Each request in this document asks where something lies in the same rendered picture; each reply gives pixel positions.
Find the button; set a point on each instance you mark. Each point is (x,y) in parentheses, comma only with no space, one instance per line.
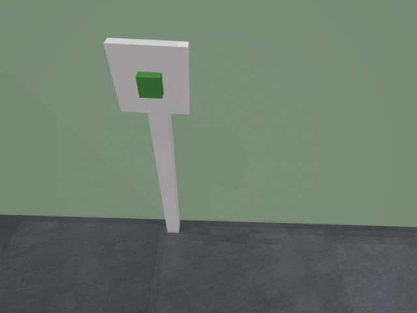
(149,84)

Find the panel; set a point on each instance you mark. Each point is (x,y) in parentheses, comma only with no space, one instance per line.
(128,56)

